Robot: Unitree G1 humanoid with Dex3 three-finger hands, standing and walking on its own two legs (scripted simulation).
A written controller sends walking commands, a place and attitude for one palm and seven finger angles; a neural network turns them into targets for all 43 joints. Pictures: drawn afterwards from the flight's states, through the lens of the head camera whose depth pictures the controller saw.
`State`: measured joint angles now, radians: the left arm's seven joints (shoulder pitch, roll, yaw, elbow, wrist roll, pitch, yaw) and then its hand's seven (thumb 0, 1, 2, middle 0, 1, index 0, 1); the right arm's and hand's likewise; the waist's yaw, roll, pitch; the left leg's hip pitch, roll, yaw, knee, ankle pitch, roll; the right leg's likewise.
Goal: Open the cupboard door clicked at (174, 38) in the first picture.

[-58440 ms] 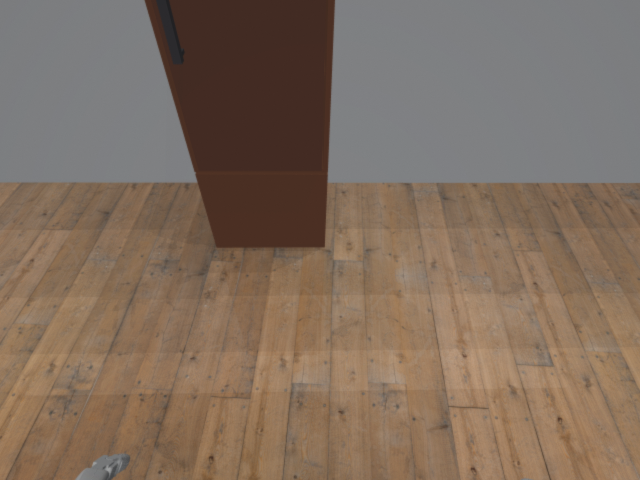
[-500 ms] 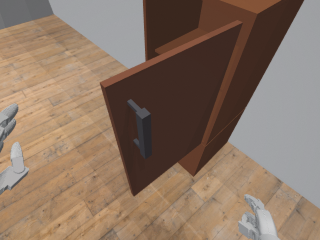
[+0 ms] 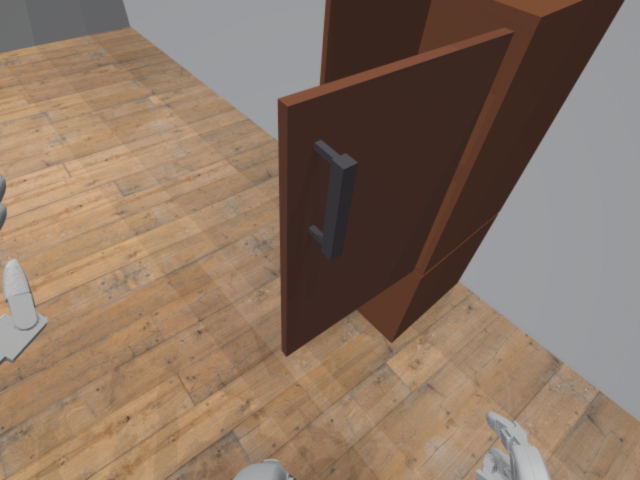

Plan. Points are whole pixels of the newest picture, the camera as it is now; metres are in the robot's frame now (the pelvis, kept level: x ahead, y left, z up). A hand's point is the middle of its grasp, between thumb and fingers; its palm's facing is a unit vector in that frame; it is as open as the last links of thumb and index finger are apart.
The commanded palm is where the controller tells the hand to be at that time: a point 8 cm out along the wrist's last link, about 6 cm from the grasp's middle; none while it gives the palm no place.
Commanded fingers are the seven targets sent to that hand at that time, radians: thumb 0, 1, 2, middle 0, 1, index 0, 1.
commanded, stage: step back with the hand held close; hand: left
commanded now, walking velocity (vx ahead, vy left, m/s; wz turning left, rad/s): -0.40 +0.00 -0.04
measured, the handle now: (327, 203) +0.42 +0.03 +0.13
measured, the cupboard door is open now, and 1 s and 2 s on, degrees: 86 86 86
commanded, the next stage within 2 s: stop stepping back and stand still in 0.28 s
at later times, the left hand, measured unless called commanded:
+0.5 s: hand out of the picture +0.10 +0.25 +0.20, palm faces +0.29 -0.85 -0.44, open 7.4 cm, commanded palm +0.07 +0.29 +0.20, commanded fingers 0.00 0.90 0.90 -0.20 -0.30 -0.20 -0.30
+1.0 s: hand out of the picture -0.03 +0.32 +0.21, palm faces +0.45 -0.82 -0.36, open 7.4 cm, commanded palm -0.11 +0.35 +0.20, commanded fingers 0.00 0.90 0.90 -0.20 -0.30 -0.20 -0.30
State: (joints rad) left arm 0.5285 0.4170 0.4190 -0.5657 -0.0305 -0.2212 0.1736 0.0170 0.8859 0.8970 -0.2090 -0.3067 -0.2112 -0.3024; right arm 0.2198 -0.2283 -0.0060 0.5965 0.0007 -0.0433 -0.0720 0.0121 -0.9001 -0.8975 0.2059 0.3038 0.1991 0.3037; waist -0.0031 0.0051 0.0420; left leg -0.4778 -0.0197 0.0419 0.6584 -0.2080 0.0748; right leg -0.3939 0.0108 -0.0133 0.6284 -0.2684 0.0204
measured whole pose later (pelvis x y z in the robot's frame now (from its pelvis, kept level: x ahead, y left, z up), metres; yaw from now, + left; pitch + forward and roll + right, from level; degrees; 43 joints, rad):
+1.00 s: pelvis -0.27 +0.06 +0.01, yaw -4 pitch -2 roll -1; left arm 0.36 0.44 0.46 -0.41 0.00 -0.22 0.16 0.02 0.89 0.90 -0.20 -0.31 -0.21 -0.30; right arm 0.25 -0.16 -0.01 0.66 -0.01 -0.16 -0.06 0.01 -0.90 -0.90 0.20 0.30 0.20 0.30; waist -0.03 -0.07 -0.03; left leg -0.25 0.01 0.01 0.60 -0.32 0.03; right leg -0.59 -0.01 -0.02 1.18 -0.36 0.00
